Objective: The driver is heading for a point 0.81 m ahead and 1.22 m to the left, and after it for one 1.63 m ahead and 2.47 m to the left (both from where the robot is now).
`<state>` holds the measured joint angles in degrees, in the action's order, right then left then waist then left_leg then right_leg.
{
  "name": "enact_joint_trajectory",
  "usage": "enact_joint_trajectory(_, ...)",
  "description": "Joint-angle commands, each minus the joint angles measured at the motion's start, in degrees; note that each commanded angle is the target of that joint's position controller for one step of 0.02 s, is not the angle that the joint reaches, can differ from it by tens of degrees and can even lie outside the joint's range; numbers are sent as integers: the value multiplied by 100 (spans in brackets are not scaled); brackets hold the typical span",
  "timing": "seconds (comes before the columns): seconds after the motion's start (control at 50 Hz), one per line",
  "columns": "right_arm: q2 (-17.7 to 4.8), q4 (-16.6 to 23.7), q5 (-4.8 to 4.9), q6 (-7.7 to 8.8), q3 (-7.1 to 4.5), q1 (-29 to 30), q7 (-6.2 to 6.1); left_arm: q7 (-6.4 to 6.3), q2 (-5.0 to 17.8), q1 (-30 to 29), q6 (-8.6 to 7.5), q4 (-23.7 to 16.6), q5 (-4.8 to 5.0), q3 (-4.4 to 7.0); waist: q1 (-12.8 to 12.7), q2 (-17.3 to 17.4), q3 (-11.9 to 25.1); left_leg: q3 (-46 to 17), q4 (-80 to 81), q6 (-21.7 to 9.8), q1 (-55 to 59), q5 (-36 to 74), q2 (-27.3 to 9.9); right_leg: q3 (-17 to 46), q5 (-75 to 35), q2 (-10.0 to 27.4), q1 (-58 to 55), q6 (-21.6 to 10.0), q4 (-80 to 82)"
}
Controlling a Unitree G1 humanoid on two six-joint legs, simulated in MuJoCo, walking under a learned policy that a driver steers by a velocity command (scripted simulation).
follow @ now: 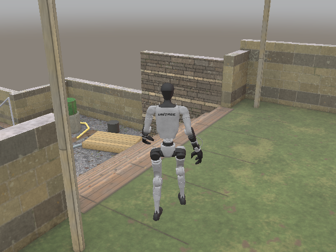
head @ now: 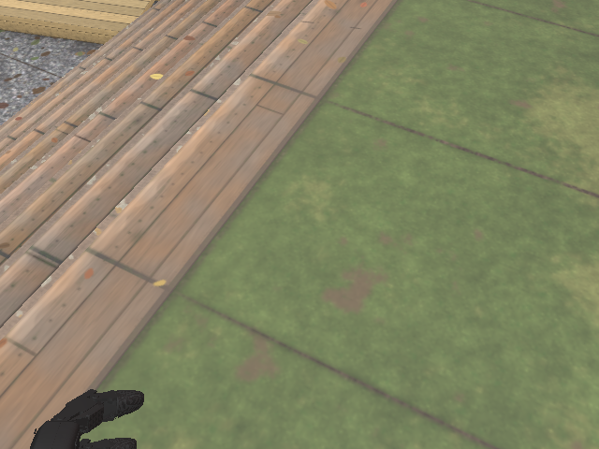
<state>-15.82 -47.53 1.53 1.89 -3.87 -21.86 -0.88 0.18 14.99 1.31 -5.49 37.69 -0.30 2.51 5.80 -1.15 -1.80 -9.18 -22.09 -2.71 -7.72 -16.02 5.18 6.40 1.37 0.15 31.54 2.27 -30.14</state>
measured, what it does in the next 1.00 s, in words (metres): walks ahead, turning left: right foot, then left foot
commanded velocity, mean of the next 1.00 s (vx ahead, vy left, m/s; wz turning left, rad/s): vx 0.25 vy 0.00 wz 0.57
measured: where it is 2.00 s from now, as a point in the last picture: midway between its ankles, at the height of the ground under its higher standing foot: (82, 402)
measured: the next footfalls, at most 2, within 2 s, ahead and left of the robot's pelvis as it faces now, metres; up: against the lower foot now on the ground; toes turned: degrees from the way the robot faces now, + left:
right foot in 0.06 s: +0.21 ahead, -0.13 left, +0.00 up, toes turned +7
left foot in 0.50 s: +0.11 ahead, +0.12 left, +0.00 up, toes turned +20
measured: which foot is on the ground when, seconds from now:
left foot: down 0.00-0.06, up 0.08-0.48, down 0.50-0.96, up 0.98-1.00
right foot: up 0.00-0.04, down 0.06-0.48, up 0.50-0.92, down 0.94-1.00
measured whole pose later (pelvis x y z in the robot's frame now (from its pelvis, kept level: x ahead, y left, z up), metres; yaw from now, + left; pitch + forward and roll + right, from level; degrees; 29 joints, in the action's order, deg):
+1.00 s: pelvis +0.27 +0.05 -0.01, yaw +36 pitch +3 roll -2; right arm -17.9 -39.6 1.9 0.7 -4.2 -23.4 -1.5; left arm 1.8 16.6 4.4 -6.8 42.1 0.1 3.9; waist 3.2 2.0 1.3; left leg -11.8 -47.7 -1.6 -13.3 -28.5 2.8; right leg 0.4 10.9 -2.4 21.0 -0.6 -28.8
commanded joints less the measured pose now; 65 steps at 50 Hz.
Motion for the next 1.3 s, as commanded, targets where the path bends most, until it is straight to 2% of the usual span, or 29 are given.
enact_joint_trajectory(0.02,-935,501,17,-56,-247,309,-108,5,631,181,-99,-333,5,234,-541,837,469,-1211,-328,-469,-294,2405,-1038,-160,-254,-289,-1252,-128,503)
enact_joint_trajectory(0.04,-838,614,9,-62,-227,466,-115,-15,727,466,-121,-270,-37,277,-731,774,610,-1164,-763,-280,-427,2255,-837,-175,-701,-109,-1794,-267,844)
enact_joint_trajectory(0.06,-577,787,-70,-32,-150,518,-105,-71,1030,951,-127,-240,-137,349,-900,365,1169,-905,-1809,-46,-914,1505,-534,348,-1762,685,-2915,-594,674)
enact_joint_trajectory(0.08,-159,770,-181,-1,-39,-371,-87,-130,1275,1225,-28,-291,-225,369,-590,-1052,1872,-260,-3386,292,-2142,-2097,134,1693,-3993,2181,-4440,-1364,179)
enact_joint_trajectory(0.1,-558,769,-55,-8,-46,-974,-59,-75,1201,1405,106,-181,-83,381,-516,-1700,2451,15,-4514,414,-2767,-2739,-104,2895,-3120,2909,-4702,-1990,333)
enact_joint_trajectory(0.12,-927,684,10,-99,-169,-647,-89,-78,839,1141,173,-291,-43,300,-605,-947,1892,57,-5033,593,-3075,-2218,-370,2505,-2059,2471,-4187,-1844,577)
enact_joint_trajectory(0.14,-1038,768,0,-207,-223,-138,-119,-94,630,882,234,-313,-37,225,-665,-550,1386,261,-5122,699,-3209,-1807,-491,1763,-1509,2099,-3639,-1604,697)
enact_joint_trajectory(0.2,-778,919,-32,-471,-230,99,-151,-97,714,311,336,-244,-134,221,-407,-665,644,552,-4732,823,-2544,-1141,-743,562,-925,1465,-1978,-1480,1243)
enact_joint_trajectory(0.28,-523,1147,-80,-488,-155,397,-98,-149,829,266,342,-105,-104,296,-446,-674,778,732,-3680,772,-2149,-645,-872,-21,-1058,1558,-1919,-1661,1419)
enact_joint_trajectory(0.38,-661,1391,-75,-515,-153,801,74,-136,1080,246,444,-2,-1,383,-550,-707,820,974,-2502,531,-1475,-220,-888,-387,-519,1752,-1926,-1585,1412)
enact_joint_trajectory(0.44,-721,1440,-73,-537,-203,755,158,-103,1214,294,486,100,137,430,-450,-656,797,1207,-1480,239,-954,46,-748,-534,323,1790,-1961,-1289,1135)
enact_joint_trajectory(0.48,-862,1206,-69,-527,-312,243,131,-81,934,476,518,239,167,368,-303,-287,773,1189,-788,-117,119,71,-532,-926,2170,1431,-1137,-791,471)
enact_joint_trajectory(0.5,-1298,1135,-49,-498,-437,-213,48,-29,513,454,526,199,49,249,-220,1019,574,-456,93,-614,733,-389,-1568,-1609,3041,788,42,-265,-1297)
enact_joint_trajectory(0.52,-1946,1310,-80,-383,-515,-245,59,-20,495,126,442,-187,-45,243,-197,1911,314,-2819,740,-1636,865,-1450,-2623,-1145,3706,-105,1767,-33,-2602)
enact_joint_trajectory(0.54,-1617,1354,-226,-206,-433,-146,98,-11,907,-337,316,-267,78,358,41,1314,223,-3021,1227,-1722,602,-2353,-2590,-319,3231,99,1986,-190,-3069)
enact_joint_trajectory(0.56,-1396,1357,-227,-83,-345,166,88,13,1096,-255,245,-231,178,436,-221,1225,20,-2644,1276,-1431,434,-2498,-2419,-194,2576,253,1968,-337,-2992)
enact_joint_trajectory(0.6,-1076,1403,-109,-38,-226,510,26,-8,1078,57,180,34,20,467,-431,1043,66,-1857,1165,-1042,335,-1713,-2010,-220,1688,378,1597,-247,-2634)
enact_joint_trajectory(0.62,-1022,1410,-133,-26,-188,506,-8,17,999,95,144,90,-18,458,-483,1015,110,-1578,1183,-963,207,-1320,-1813,-279,1281,320,1294,-191,-2510)
enact_joint_trajectory(0.72,-1107,1311,-103,51,-238,161,-87,101,667,-201,24,121,33,336,-358,885,122,-906,1096,-867,50,-85,-1451,-371,203,30,550,30,-1067)
enact_joint_trajectory(0.82,-1217,1160,6,8,-305,-128,-70,186,679,-632,-56,-42,131,268,-164,925,-67,-1208,851,-940,-165,-160,-1502,-286,374,-76,-44,83,-61)
enact_joint_trajectory(0.88,-1166,1150,3,-29,-297,-72,-44,211,871,-399,-144,-28,167,321,-298,1057,31,-1602,560,-878,-159,31,-1537,-267,671,-125,-686,-48,225)
enact_joint_trajectory(0.92,-938,1188,15,-62,-230,59,-52,178,969,250,-198,162,144,395,-650,1056,259,-1590,35,-673,-320,221,-1272,-377,545,-102,-1683,-246,693)
enact_joint_trajectory(0.94,-685,1247,-28,-50,-143,144,-53,126,1154,863,-217,263,82,468,-952,875,679,-1305,-790,-460,-787,251,-987,-23,644,345,-2774,-479,655)
enact_joint_trajectory(0.96,-288,1429,-49,-8,-20,-3,-43,66,1635,1676,-205,356,-38,575,-1129,-362,1457,-472,-2669,-64,-2209,-611,-324,1513,1320,1567,-4588,-1036,769)
enact_joint_trajectory(0.98,-441,1600,73,53,-28,-208,-82,125,1746,2052,-132,569,-13,618,-1008,-1722,1589,-119,-4108,98,-3553,-1917,-136,3552,2818,2358,-5038,-1591,1392)
enact_joint_trajectory(1.0,-939,1436,117,58,-155,-80,-80,127,1262,1757,-110,485,57,481,-1018,-1030,876,-212,-4746,136,-3987,-1529,-528,3211,3376,2255,-4503,-1487,1547)
enact_joint_trajectory(1.06,-864,1435,3,13,-190,489,-5,43,685,1163,-24,429,12,289,-835,-509,13,36,-4601,176,-3755,-381,-991,1347,1657,1608,-3193,-1150,1755)
enact_joint_trajectory(1.12,-531,1536,38,-16,-114,626,93,-1,705,1161,-58,534,9,288,-748,-579,-72,264,-4427,245,-3624,61,-1136,422,609,1418,-2784,-1181,2013)
enact_joint_trajectory(1.3,-220,1922,-21,49,38,1905,360,-61,1132,1497,47,840,88,335,-1047,-224,-315,1035,-1876,146,-3126,1765,-959,-1220,-1119,1373,-3022,-1024,2005)
Velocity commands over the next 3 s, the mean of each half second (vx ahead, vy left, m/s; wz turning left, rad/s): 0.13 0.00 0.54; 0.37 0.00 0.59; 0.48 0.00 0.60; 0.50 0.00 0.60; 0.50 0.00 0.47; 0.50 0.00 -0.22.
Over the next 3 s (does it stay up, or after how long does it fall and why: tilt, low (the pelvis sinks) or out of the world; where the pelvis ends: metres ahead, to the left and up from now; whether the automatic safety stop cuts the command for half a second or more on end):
stays up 0.67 0.91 -0.20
